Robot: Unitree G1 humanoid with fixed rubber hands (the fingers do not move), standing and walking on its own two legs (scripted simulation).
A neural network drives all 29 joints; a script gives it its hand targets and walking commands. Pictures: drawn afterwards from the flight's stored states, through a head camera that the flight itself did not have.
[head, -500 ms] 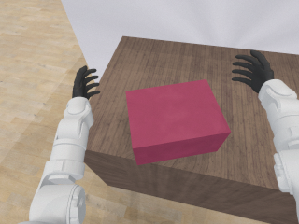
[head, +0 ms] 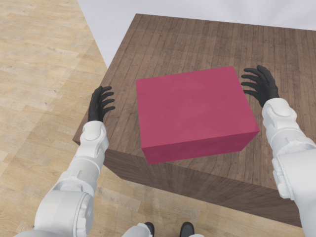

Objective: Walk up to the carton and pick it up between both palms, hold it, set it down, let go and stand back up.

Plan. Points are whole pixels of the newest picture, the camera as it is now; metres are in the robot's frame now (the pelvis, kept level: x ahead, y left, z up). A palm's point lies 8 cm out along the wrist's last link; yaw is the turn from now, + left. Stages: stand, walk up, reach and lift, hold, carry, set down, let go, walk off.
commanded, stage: reach and lift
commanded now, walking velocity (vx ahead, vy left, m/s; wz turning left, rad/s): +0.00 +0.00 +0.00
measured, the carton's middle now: (189, 116) +0.43 +0.01 -0.03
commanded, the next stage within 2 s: none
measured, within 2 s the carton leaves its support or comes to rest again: neither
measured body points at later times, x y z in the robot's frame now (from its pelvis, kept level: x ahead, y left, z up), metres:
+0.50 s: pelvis -0.01 -0.02 -0.01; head +0.12 -0.05 +0.42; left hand +0.38 +0.22 +0.01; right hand +0.50 -0.17 +0.02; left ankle -0.01 +0.14 -0.72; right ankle +0.03 -0.07 -0.72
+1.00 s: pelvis -0.01 -0.01 -0.01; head +0.11 -0.03 +0.43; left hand +0.39 +0.20 +0.01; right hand +0.49 -0.15 +0.02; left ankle -0.01 +0.14 -0.72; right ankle +0.03 -0.07 -0.72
